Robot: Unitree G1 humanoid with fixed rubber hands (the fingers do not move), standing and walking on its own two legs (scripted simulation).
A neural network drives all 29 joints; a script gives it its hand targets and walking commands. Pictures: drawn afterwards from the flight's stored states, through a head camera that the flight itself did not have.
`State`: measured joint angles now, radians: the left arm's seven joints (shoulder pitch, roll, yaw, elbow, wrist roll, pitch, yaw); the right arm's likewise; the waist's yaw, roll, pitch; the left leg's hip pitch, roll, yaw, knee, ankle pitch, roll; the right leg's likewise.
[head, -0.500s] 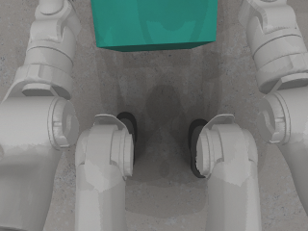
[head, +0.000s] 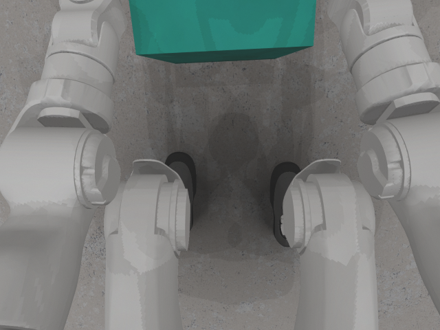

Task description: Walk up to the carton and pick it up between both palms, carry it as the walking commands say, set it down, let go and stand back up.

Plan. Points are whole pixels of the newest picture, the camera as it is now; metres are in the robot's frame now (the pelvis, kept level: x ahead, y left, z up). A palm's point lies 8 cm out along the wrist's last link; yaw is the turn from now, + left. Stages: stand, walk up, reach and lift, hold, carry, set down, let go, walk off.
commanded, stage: reach and lift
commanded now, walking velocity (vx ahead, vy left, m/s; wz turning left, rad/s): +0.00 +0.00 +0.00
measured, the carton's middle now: out of the picture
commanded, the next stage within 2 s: none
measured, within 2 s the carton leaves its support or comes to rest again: leaves its support in 0.88 s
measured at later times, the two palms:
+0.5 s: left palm out of the picture +0.56 +0.18 -0.18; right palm out of the picture +0.57 -0.12 -0.18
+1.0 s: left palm out of the picture +0.55 +0.17 -0.15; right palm out of the picture +0.56 -0.12 -0.15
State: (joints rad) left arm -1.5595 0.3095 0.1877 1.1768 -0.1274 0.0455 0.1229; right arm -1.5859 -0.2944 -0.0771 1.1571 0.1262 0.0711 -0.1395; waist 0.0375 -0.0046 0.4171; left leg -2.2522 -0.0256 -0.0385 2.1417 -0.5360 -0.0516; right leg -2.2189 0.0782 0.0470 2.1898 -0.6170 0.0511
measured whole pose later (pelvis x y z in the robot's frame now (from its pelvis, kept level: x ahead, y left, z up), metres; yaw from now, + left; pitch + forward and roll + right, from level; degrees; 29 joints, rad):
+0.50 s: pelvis +0.01 +0.00 -0.01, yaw -1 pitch +36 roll +1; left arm -1.45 0.26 0.33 1.00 0.01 0.19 0.04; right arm -1.48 -0.20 -0.30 0.98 -0.04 0.19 -0.08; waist 0.04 -0.01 0.38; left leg -2.25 -0.04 -0.05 2.22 -0.59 -0.06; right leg -2.22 0.10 0.05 2.26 -0.67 0.05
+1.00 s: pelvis +0.01 +0.00 +0.00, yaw -1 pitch +39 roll +0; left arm -1.39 0.22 0.28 0.90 -0.03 0.27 0.14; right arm -1.42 -0.20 -0.24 0.91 0.01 0.25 -0.16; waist 0.05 -0.02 0.29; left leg -2.26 -0.06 -0.06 2.16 -0.57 -0.07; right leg -2.23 0.12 0.06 2.20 -0.64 0.07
